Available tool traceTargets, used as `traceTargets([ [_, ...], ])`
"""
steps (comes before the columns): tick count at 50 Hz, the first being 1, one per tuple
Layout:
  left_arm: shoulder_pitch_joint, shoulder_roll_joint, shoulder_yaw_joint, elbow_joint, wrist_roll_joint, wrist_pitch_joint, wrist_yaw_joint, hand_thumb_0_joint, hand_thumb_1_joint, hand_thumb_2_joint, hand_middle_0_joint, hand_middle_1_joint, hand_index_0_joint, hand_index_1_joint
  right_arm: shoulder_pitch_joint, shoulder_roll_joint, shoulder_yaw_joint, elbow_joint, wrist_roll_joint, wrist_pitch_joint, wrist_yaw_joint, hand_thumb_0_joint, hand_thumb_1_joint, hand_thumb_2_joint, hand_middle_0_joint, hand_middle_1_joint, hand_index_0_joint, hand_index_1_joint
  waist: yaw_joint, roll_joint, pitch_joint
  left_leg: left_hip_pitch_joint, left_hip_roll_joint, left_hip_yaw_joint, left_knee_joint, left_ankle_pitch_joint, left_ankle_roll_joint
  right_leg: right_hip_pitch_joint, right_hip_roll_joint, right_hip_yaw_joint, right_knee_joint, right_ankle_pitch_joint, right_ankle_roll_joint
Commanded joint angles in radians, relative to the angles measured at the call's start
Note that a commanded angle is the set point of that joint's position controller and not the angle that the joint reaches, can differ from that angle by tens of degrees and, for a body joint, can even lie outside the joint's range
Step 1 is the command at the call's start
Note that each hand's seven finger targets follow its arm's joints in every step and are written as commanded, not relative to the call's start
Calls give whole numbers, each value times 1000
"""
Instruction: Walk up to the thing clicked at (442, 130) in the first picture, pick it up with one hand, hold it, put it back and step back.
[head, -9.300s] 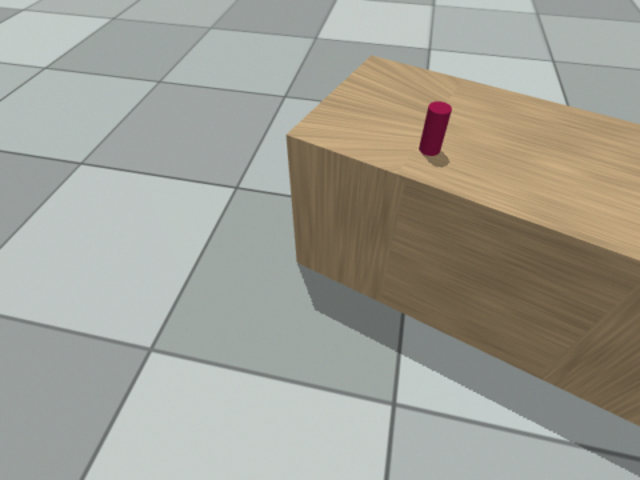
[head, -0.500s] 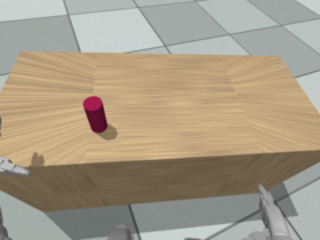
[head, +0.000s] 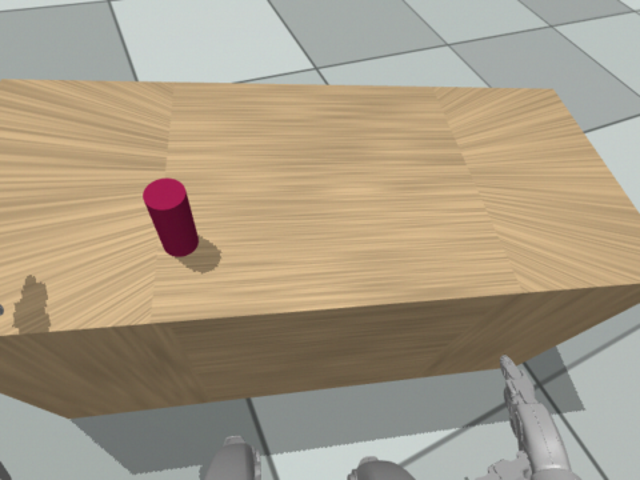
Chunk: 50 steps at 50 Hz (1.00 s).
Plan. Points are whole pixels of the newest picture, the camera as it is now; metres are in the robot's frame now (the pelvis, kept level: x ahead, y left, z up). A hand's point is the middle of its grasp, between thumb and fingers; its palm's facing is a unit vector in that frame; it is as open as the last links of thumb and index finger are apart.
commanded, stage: go down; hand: left
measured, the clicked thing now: (173, 220) +0.48 +0.20 -0.05
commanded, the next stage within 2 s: approach in 1.62 s
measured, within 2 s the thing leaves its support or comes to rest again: neither
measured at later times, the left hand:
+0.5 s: hand out of the picture +0.38 +0.39 +0.08, palm faces +0.28 -0.96 +0.02, open 17.6 cm
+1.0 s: hand out of the picture +0.38 +0.39 +0.07, palm faces +0.25 -0.97 +0.02, open 17.5 cm
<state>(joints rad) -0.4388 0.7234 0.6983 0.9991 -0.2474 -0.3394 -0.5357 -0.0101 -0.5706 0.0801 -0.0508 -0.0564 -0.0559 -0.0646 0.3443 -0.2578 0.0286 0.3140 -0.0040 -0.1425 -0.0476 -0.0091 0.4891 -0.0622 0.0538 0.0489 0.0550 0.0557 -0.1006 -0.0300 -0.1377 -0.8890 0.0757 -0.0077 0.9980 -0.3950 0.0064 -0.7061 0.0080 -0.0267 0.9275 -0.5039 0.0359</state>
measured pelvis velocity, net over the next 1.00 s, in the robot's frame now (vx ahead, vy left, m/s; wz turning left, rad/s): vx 0.01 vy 0.01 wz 0.00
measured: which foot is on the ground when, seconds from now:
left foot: down 0.00-1.00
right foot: down 0.00-1.00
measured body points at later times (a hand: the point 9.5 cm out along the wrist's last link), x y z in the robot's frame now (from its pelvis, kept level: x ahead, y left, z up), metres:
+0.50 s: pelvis +0.00 +0.00 -0.01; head +0.09 +0.05 +0.43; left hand +0.36 +0.44 +0.08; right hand +0.15 -0.26 -0.03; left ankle +0.04 +0.11 -0.68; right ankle -0.03 -0.15 -0.68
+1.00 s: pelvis +0.01 +0.01 -0.01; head +0.10 +0.06 +0.43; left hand +0.36 +0.44 +0.07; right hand +0.17 -0.25 -0.03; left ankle +0.04 +0.11 -0.68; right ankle -0.03 -0.15 -0.68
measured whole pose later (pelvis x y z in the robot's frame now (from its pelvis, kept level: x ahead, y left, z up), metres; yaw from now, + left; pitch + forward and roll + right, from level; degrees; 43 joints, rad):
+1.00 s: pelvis +0.01 +0.01 -0.01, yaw +0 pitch +19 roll -5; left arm -0.48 0.76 0.72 1.02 -0.22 -0.28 -0.56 -0.01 -0.56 0.07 -0.05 -0.05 -0.05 -0.06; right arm 0.36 -0.27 0.02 0.26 -0.01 -0.14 -0.05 -0.01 0.51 -0.06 0.05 0.05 0.06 0.06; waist -0.11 -0.02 -0.16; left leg -0.95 0.07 -0.02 1.04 -0.42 0.01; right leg -0.75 0.01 -0.04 0.95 -0.52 0.04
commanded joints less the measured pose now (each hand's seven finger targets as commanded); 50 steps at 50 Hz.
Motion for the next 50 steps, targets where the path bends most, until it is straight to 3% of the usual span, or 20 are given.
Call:
traceTargets([
  [1,-245,403,65,-203,-13,-46,0,0,-553,88,-50,-55,-49,-62,35,-166,-80,-157,3,-49,-13,0,518,-58,49,50,49,50,25,232,-336,458,-16,-31,-113,324,4,-65,33,-25,-98,269,-50],
  [6,-319,444,71,-244,-10,-45,-3,0,-561,84,-54,-60,-53,-67,-10,-153,-67,-173,5,-54,-15,0,515,-59,49,50,49,50,32,268,-324,426,-24,-22,-107,275,7,-62,27,-13,-99,251,-48],
  [10,-304,455,78,-187,-1,-33,-10,0,-595,76,-57,-56,-54,-65,22,-190,-108,-148,-1,-58,-22,0,514,-60,49,50,49,50,6,280,-366,482,-9,-38,-88,368,3,-95,35,-25,-81,279,-50],
  [11,-318,448,74,-203,-3,-32,-10,0,-592,82,-56,-53,-51,-64,6,-174,-85,-172,-1,-59,-20,0,518,-59,49,50,49,50,14,269,-369,472,-9,-39,-83,391,8,-88,33,-24,-79,295,-49],
  [13,-314,416,53,-156,-4,-25,-18,0,-602,74,-57,-56,-55,-65,33,-171,-89,-158,-2,-58,-18,0,518,-59,49,50,49,50,2,236,-350,444,-12,-37,-79,344,11,-89,35,-24,-84,279,-48],
  [15,-317,485,99,-173,-2,-27,-14,0,-609,75,-56,-59,-55,-67,32,-188,-103,-156,-2,-55,-19,0,519,-59,49,50,49,50,8,252,-360,444,-15,-38,-81,325,8,-101,35,-25,-79,266,-48],
  [17,-328,454,71,-147,-2,-25,-22,0,-579,80,-52,-51,-50,-60,27,-179,-86,-175,-5,-58,-14,0,531,-56,49,50,49,50,6,254,-355,440,-10,-43,-81,318,6,-114,37,-30,-75,248,-51],
  [20,-356,532,117,-161,5,-27,-12,0,-591,84,-51,-54,-49,-64,2,-186,-89,-204,0,-60,-14,0,529,-56,49,50,49,50,14,252,-353,411,-17,-38,-76,295,8,-104,34,-24,-76,250,-49],
  [22,-387,535,108,-168,17,-30,-6,0,-567,82,-53,-50,-49,-59,1,-172,-79,-207,-2,-55,-16,0,527,-57,49,50,49,50,10,249,-349,394,-22,-31,-71,268,13,-105,32,-17,-79,246,-48],
  [23,-372,471,71,-107,14,-27,-16,0,-586,77,-53,-53,-51,-61,16,-174,-88,-181,-3,-56,-17,0,524,-58,49,50,49,50,-6,241,-322,384,-22,-31,-77,228,9,-121,35,-17,-79,216,-48],
  [24,-398,518,99,-160,14,-33,-9,0,-567,86,-51,-59,-50,-66,-5,-178,-86,-204,-4,-59,-17,0,531,-55,49,49,49,49,10,258,-339,382,-23,-33,-82,211,8,-117,33,-16,-78,200,-50],
  [26,-368,493,74,-82,19,-25,-16,0,-582,74,-54,-52,-52,-60,-2,-194,-99,-201,-5,-59,-18,0,526,-56,49,49,49,49,-1,245,-343,380,-21,-38,-84,188,6,-132,37,-21,-81,185,-51],
  [27,-427,551,97,-160,21,-33,-13,0,-563,81,-50,-51,-48,-58,-11,-190,-92,-206,-4,-60,-20,0,531,-56,49,49,49,49,5,297,-348,382,-23,-35,-87,170,2,-129,32,-13,-79,172,-53],
  [30,-442,510,59,-150,25,-22,-25,0,-555,76,-54,-52,-54,-57,14,-175,-78,-205,-4,-59,-23,0,538,-53,49,50,49,50,-7,295,-385,433,-19,-41,-85,214,2,-131,36,-22,-82,198,-54],
  [32,-394,580,110,-142,24,-14,-23,0,-557,71,-56,-52,-55,-58,29,-204,-103,-195,-3,-57,-28,0,530,-55,49,50,49,50,7,302,-414,471,-16,-45,-80,297,2,-114,38,-30,-78,235,-54],
  [37,-309,508,95,-105,9,12,-45,0,-555,68,-57,-45,-53,-53,35,-177,-84,-174,-4,-54,-20,0,528,-56,49,50,49,50,23,283,-384,447,-15,-45,-56,393,5,-132,37,-36,-70,281,-52],
  [38,-286,443,59,-86,4,15,-55,0,-561,71,-55,-49,-53,-56,41,-174,-89,-159,-5,-54,-19,0,532,-55,49,50,49,50,15,274,-370,452,-9,-50,-65,389,-1,-143,42,-44,-65,270,-54],
  [44,-310,431,61,-154,-7,0,-34,0,-574,76,-49,-51,-48,-58,25,-192,-91,-233,-4,-60,-18,0,538,-54,49,50,49,50,10,248,-391,454,-10,-50,-74,360,-2,-110,43,-41,-67,267,-54],
  [45,-373,472,76,-257,-10,-14,-30,0,-558,83,-48,-55,-47,-62,31,-200,-106,-214,-5,-57,-22,0,537,-54,49,50,49,50,20,286,-416,476,-12,-47,-74,367,-2,-104,40,-37,-66,271,-54],
  [50,-324,483,86,-222,3,-10,-12,0,-540,65,-53,-44,-52,-50,76,-228,-144,-160,-6,-47,-25,0,522,-57,49,50,49,50,17,306,-412,523,-9,-59,-82,420,-10,-114,36,-38,-68,283,-55],
])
